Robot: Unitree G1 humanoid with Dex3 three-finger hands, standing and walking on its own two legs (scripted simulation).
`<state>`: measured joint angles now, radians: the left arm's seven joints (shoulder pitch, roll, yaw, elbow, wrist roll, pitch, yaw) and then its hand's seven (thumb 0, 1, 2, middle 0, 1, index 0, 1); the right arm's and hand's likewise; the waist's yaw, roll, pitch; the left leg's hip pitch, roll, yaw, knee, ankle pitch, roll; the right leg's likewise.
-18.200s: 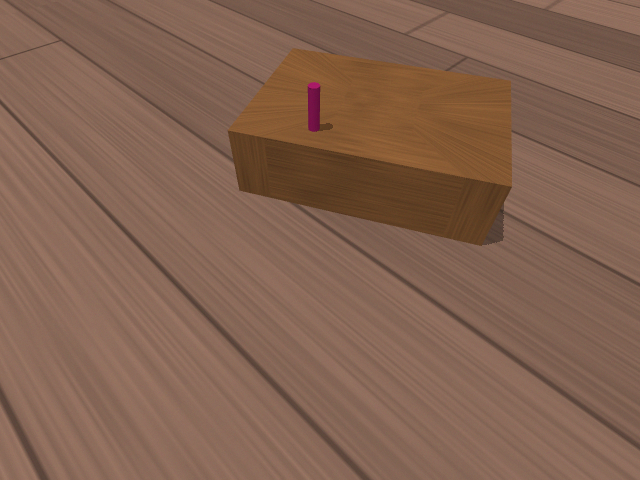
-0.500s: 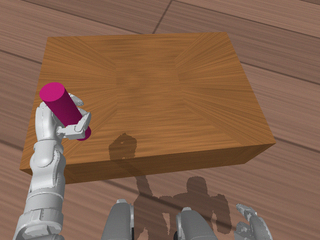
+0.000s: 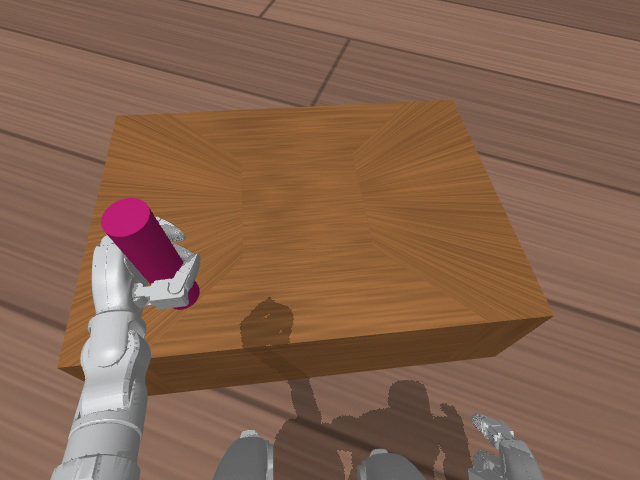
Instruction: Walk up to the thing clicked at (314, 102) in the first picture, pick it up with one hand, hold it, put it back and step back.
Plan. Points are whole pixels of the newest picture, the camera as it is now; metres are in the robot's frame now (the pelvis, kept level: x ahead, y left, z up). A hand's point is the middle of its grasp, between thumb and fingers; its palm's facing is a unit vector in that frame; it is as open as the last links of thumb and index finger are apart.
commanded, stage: lift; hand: left
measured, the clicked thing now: (159, 262) +0.35 +0.19 +0.06
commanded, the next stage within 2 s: hold in 0.30 s
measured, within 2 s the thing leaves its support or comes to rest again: neither
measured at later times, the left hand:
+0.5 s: hand (165, 268) +0.34 +0.18 +0.07, palm faces +0.15 -0.99 +0.01, open 6.5 cm
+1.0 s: hand (171, 266) +0.33 +0.17 +0.08, palm faces +0.15 -0.99 +0.01, open 6.5 cm
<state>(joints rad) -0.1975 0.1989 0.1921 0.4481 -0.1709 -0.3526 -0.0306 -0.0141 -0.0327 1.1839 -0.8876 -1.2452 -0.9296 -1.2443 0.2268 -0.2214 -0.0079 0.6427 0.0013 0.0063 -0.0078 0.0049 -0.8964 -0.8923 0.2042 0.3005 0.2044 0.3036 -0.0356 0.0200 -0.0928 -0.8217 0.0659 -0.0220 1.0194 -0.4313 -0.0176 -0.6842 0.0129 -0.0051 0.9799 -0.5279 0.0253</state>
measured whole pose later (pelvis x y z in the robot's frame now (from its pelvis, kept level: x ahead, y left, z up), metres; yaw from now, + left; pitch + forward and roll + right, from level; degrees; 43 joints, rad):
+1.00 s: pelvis +0.00 +0.00 +0.02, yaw +1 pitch +8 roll -2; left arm -0.13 0.17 0.15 0.37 -0.16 -0.32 -0.01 -0.01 -0.02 1.17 -0.89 -1.24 -0.93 -1.24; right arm 0.22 -0.22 -0.01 0.64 0.00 0.00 -0.01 0.01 -0.90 -0.90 0.20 0.30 0.20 0.30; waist -0.03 0.02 -0.05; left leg -0.64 0.06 -0.01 0.88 -0.38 -0.02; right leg -0.51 0.00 0.00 0.85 -0.48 0.02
